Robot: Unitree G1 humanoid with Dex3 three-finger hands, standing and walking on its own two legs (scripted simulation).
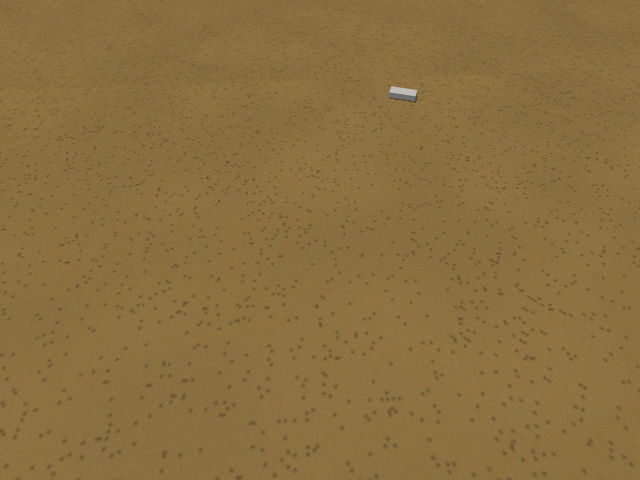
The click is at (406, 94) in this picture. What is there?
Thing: flat box
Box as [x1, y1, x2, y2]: [389, 86, 416, 100]
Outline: 391,86 389,96 414,100 416,90
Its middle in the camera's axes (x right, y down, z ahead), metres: +0.48 -0.86 +2.34
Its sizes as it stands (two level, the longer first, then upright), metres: 0.156 0.073 0.030
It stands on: the floor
